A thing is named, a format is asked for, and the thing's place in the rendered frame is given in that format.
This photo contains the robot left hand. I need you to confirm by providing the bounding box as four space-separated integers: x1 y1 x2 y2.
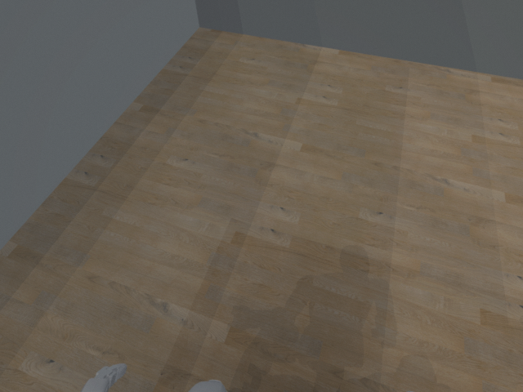
80 363 127 392

